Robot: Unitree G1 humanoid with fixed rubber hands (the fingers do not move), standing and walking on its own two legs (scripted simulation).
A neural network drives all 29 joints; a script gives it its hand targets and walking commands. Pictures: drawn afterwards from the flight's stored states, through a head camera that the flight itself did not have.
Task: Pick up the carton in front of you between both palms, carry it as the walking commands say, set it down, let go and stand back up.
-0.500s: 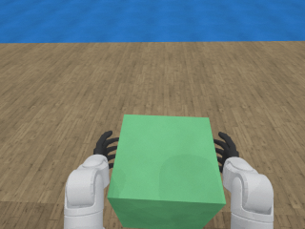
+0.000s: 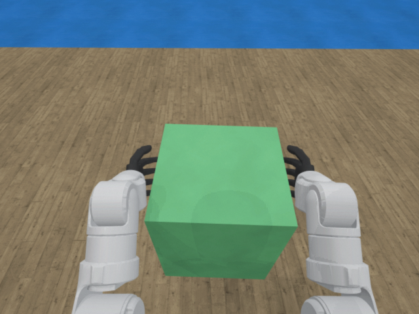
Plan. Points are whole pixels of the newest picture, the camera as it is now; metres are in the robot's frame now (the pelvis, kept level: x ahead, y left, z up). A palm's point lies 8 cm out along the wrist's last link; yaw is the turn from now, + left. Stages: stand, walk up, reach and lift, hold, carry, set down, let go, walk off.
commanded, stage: carry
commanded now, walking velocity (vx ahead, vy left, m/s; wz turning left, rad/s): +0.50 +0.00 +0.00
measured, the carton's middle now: (217, 206) +0.33 -0.01 +0.02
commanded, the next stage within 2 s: none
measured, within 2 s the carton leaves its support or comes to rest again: neither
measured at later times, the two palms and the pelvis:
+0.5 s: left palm (162, 72) +0.70 +0.13 +0.09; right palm (269, 70) +0.72 -0.17 +0.08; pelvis +0.34 -0.03 -0.02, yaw +1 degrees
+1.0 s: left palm (167, 34) +1.04 +0.15 +0.04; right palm (247, 35) +1.03 -0.15 +0.04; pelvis +0.68 +0.02 -0.04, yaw +0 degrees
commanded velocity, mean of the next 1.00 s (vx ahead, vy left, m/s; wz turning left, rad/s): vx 0.50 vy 0.00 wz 0.00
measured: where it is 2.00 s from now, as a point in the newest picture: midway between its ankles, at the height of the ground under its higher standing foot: (207, 149)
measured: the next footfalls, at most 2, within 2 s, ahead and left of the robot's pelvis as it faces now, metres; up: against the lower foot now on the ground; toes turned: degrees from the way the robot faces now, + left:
right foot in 0.36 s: +0.40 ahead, -0.08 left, -0.03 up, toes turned -4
left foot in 0.80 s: +0.71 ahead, +0.06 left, -0.06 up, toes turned +4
